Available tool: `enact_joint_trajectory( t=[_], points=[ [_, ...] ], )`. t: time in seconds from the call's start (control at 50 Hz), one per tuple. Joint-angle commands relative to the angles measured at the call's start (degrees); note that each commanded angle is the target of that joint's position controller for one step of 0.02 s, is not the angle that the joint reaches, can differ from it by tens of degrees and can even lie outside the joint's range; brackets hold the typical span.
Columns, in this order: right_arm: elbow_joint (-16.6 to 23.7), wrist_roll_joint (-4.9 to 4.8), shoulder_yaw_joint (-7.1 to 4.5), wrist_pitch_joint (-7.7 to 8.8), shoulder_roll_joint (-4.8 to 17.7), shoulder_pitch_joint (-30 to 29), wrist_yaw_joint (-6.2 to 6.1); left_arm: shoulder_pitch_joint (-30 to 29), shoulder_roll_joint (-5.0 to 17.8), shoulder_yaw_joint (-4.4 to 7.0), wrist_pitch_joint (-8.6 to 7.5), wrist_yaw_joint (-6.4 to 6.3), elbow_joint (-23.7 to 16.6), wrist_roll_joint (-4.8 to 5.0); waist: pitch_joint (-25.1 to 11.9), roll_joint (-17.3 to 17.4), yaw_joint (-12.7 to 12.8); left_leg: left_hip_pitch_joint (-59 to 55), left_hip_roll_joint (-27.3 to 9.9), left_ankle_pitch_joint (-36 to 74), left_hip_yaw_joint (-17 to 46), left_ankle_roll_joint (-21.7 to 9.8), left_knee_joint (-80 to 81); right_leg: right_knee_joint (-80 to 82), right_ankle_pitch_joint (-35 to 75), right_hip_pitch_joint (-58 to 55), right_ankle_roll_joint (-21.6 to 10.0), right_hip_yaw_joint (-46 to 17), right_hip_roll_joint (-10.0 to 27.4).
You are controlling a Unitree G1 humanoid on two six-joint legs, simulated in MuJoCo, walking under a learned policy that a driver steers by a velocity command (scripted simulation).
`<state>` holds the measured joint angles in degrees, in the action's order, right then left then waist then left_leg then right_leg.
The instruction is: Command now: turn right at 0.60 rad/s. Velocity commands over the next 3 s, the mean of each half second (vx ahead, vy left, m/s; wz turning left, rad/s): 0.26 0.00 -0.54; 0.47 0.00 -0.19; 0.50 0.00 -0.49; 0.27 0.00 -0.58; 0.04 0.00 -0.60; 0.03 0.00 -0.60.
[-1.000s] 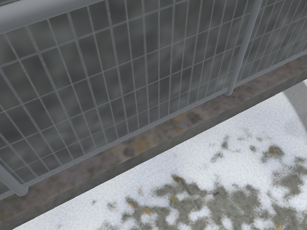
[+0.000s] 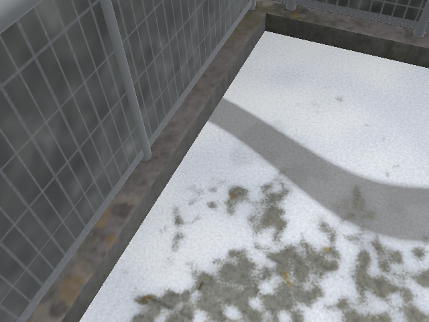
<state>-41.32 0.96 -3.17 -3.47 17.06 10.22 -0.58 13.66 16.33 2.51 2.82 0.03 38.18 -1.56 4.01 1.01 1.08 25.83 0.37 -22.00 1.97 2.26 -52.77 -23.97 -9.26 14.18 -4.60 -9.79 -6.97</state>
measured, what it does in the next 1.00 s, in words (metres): walks ahead, turning right: left foot, then right foot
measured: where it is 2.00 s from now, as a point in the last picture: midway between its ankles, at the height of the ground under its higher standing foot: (346, 230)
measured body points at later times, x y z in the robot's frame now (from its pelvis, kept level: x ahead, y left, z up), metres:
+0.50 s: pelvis +0.06 +0.00 +0.00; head +0.08 +0.02 +0.45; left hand +0.27 +0.22 -0.11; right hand +0.02 -0.28 -0.11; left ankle +0.01 +0.13 -0.74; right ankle +0.10 -0.16 -0.68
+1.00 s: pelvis +0.27 -0.13 +0.00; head +0.30 -0.14 +0.45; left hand +0.35 +0.12 -0.13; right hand +0.34 -0.41 -0.11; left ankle +0.46 -0.04 -0.69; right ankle +0.16 -0.16 -0.74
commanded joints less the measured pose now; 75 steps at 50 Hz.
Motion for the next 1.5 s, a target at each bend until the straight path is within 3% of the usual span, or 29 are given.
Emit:
enact_joint_trajectory(
  t=[0.02,0.12,0.16,0.18,0.2,0.22,0.26,0.3,0.36,0.44,0.58,0.62,0.64,0.66,0.68,0.7,0.72,0.78,0.9,1.04,1.12,1.14,1.16,1.18,1.2,1.22,1.26,1.34,1.5],
  points=[
    [5.53,0.15,-0.89,0.98,4.03,-3.13,0.00,3.89,10.95,3.48,-0.87,0.49,-2.27,0.39,-5.94,-8.21,1.55,4.23,0.77,-1.24,1.12,-0.77,3.96,3.79,13.81,-8.85,-10.46,-18.16,16.09],
    [6.32,0.42,-0.44,1.81,4.28,-2.35,0.12,1.00,11.32,4.38,-0.74,1.69,-2.83,0.20,-6.80,-8.22,-0.11,-8.29,3.39,-2.70,1.17,-2.72,15.68,6.55,-15.53,0.75,-8.41,-23.84,11.71],
    [4.71,0.01,-0.37,2.35,3.69,4.20,-1.06,-2.86,10.05,4.28,-0.59,1.54,-3.63,0.56,-4.85,-5.35,-5.73,-24.42,2.90,1.55,1.17,-4.38,30.16,3.75,-27.19,14.25,-3.83,-21.72,6.75],
    [4.24,0.22,-1.41,2.99,8.69,8.28,-2.18,-2.44,6.71,3.60,-0.98,1.04,-4.39,0.95,-5.22,3.22,-6.90,-32.67,-8.09,-9.77,11.84,-6.42,37.31,-7.73,-32.46,24.08,0.25,-14.37,1.75],
    [5.12,0.79,-2.36,3.41,14.78,8.13,-2.32,-1.05,3.77,2.77,-1.54,0.67,-5.47,1.03,-6.13,11.73,-5.86,-32.12,-22.62,-24.37,31.16,-9.94,45.52,-24.94,-25.88,29.91,2.06,-2.04,-6.43],
    [4.18,1.52,-3.07,3.49,14.83,5.11,-2.33,-5.22,8.69,3.59,-2.01,0.58,-6.20,-1.63,1.15,4.31,-4.48,-21.66,-23.59,-27.72,32.71,-12.58,46.69,-30.98,-16.87,32.66,2.82,-1.58,-0.35],
    [4.65,0.94,-1.52,4.30,8.72,-0.04,-1.52,-0.69,9.08,3.88,-2.16,2.35,-3.87,-1.47,1.89,5.37,-0.05,-17.80,-16.71,-19.61,21.80,-11.28,46.44,-37.60,-9.69,28.30,3.72,0.25,1.56],
    [4.77,0.25,-0.81,4.88,6.01,-0.59,-1.18,2.72,8.42,3.65,-1.39,4.01,-2.15,-1.04,0.03,8.13,0.52,-18.23,-13.23,-12.76,13.33,-10.39,46.83,-44.00,-6.87,27.23,4.16,3.41,2.76],
    [2.25,0.62,-1.07,6.76,5.76,5.33,-0.28,-1.97,5.96,2.52,-1.76,4.83,-3.70,-1.07,1.23,4.25,-2.43,-21.00,-13.86,-7.65,9.10,-11.67,47.56,-44.08,-2.97,31.03,3.90,3.46,4.26],
    [-0.94,0.67,-1.53,8.23,6.63,11.21,0.36,-5.99,4.40,1.73,-2.80,4.24,-4.16,-1.24,2.29,5.00,-4.82,-25.70,-14.33,0.69,5.07,-12.66,47.57,-33.46,-1.51,32.04,4.71,3.51,4.48],
    [-4.35,0.01,-1.86,7.66,7.59,14.81,0.80,-11.69,3.36,0.46,-3.80,4.40,-5.66,-1.73,2.62,7.85,-5.04,-21.19,-15.57,20.09,-1.02,-11.29,42.11,-11.00,-6.79,13.82,1.51,13.94,6.83],
    [-5.20,-0.33,-2.00,7.20,8.63,14.25,0.97,-3.63,3.83,1.01,-4.87,3.41,-3.31,-1.73,-1.59,5.25,0.33,-20.06,-14.76,37.10,-3.24,-10.25,30.43,-4.27,-4.44,1.55,-1.13,14.78,4.12],
    [-5.18,-0.50,-1.43,7.18,7.24,14.43,1.10,5.56,5.59,1.89,-5.52,2.62,0.28,-2.34,-8.43,1.01,4.12,-16.31,-11.55,40.49,-6.56,-8.93,17.82,-2.88,-4.21,-11.43,-2.23,13.93,3.53],
    [-1.74,-1.53,0.19,7.39,2.97,13.80,1.67,15.19,10.54,3.06,-5.74,1.69,1.37,-3.44,-18.07,-7.94,7.99,-1.93,-7.89,23.11,-9.22,-6.52,-1.43,1.18,-21.05,-28.44,-6.00,-5.46,19.34],
    [0.57,-0.99,0.39,7.55,0.79,13.29,2.03,17.38,15.63,4.01,-5.60,1.03,1.80,-1.63,-19.72,-17.07,6.84,13.13,1.27,-9.05,-6.24,-5.55,-15.23,10.02,-19.96,-32.42,-10.19,-31.07,31.41],
    [0.08,-0.18,-0.81,7.04,5.19,9.25,1.59,14.43,13.18,3.65,-5.58,0.51,2.31,-0.56,-13.22,-9.02,6.35,17.54,-2.12,-4.98,0.00,-6.65,-20.19,8.78,-14.28,-27.72,-9.69,-26.34,28.87],
    [-0.08,-0.40,-0.73,7.25,5.00,8.29,2.02,9.61,9.66,2.59,-5.85,0.38,2.12,0.02,-8.07,-6.22,3.21,15.71,-4.71,1.02,0.30,-7.18,-17.84,8.34,-5.53,-20.20,-8.23,-16.66,25.92],
    [-3.13,0.83,-0.40,5.77,3.09,11.90,2.69,3.86,3.66,0.48,-6.78,0.43,2.20,0.47,-3.97,-6.79,-1.80,8.10,-6.90,5.91,-1.50,-5.45,-10.91,12.21,6.47,-9.33,-4.79,-3.49,18.32],
    [-0.17,1.83,-0.07,4.83,1.29,1.36,3.37,9.38,4.32,0.66,-7.84,0.35,6.63,1.68,0.51,-5.25,-1.23,15.29,-6.91,14.64,-3.67,-2.17,-2.27,16.50,15.55,-9.60,-8.08,0.20,16.32],
    [4.50,0.78,0.82,5.62,1.13,-11.89,3.14,14.03,6.40,1.28,-7.66,-0.33,10.44,1.17,1.37,-4.62,1.58,10.00,-3.30,21.42,-3.85,-2.57,16.19,13.28,21.71,-13.55,-7.52,-1.92,17.02],
    [1.91,0.64,-0.34,6.69,4.11,-2.00,1.63,11.16,8.70,1.95,-7.39,-0.61,10.84,0.55,-3.31,-4.45,-3.53,-7.45,0.80,13.60,-4.49,-5.62,21.93,0.75,37.62,-13.92,-4.51,-2.06,15.93],
    [-0.67,0.96,-1.05,7.35,5.73,6.91,0.80,10.47,8.56,1.94,-7.43,-0.34,10.81,0.60,-8.53,-2.29,-7.54,-19.79,-0.07,14.68,-3.84,-6.99,24.67,-10.88,35.80,-10.03,-3.35,0.27,12.65],
    [-1.31,2.37,-2.08,7.81,10.26,16.17,-0.30,11.11,5.22,1.11,-7.60,-0.05,9.03,0.96,-17.05,3.35,-10.21,-33.68,-13.17,4.52,9.22,-9.27,26.07,-27.83,18.18,-0.80,-2.47,2.69,8.66],
    [-0.67,3.25,-3.12,7.52,15.40,15.29,-0.21,18.72,-0.57,0.20,-7.28,-0.15,7.88,2.89,-22.81,16.79,-5.42,-44.60,-28.03,0.62,36.00,-15.29,33.44,-44.56,-21.57,16.96,-0.57,6.45,-0.42],
    [0.01,1.54,-2.28,6.84,10.31,10.50,0.14,15.77,5.47,1.29,-6.54,-0.56,9.26,0.90,-17.77,9.37,-4.43,-38.13,-25.50,-5.16,38.77,-15.13,37.18,-49.49,-18.94,21.40,-1.37,3.53,3.34],
    [0.61,0.89,-0.75,6.91,5.08,5.36,-0.16,11.36,6.48,1.93,-6.26,-0.27,9.11,0.70,-9.43,4.22,-3.26,-29.61,-23.12,-5.28,27.46,-13.45,38.27,-47.85,-12.97,21.54,-1.21,3.88,5.83],
    [-0.43,0.80,-0.07,7.59,2.38,3.15,-0.22,8.34,4.23,1.64,-5.54,0.58,9.45,0.11,-4.04,4.14,-2.19,-20.53,-17.54,5.05,13.16,-10.69,41.02,-43.31,-8.14,18.43,-0.32,5.46,9.04],
    [-2.71,0.21,-0.59,9.02,2.46,6.35,0.37,5.49,1.57,1.45,-3.38,2.18,8.84,-0.13,-2.42,4.05,-0.68,-18.07,-16.21,17.83,3.05,-11.51,43.69,-41.20,-5.80,19.44,0.52,6.90,10.43],
    [-5.67,-0.22,-0.90,9.90,2.88,10.51,0.58,-11.06,-1.02,0.12,-3.99,4.51,1.38,-0.39,-0.06,3.30,-2.08,-20.41,-14.66,30.47,-11.42,-10.46,43.61,-20.06,10.99,21.34,0.37,12.21,10.40]
  ],
)
Next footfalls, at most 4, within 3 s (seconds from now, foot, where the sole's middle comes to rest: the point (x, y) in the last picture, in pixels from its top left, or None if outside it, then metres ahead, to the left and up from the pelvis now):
0.18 left None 0.05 0.12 -0.78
0.64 right None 0.20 -0.18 -0.78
1.16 left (277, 284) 0.57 -0.12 -0.78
1.68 right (374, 250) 0.68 -0.44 -0.78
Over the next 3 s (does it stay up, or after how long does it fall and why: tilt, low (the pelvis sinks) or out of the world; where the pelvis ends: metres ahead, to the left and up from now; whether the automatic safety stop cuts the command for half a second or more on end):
stays up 0.71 -0.38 -0.01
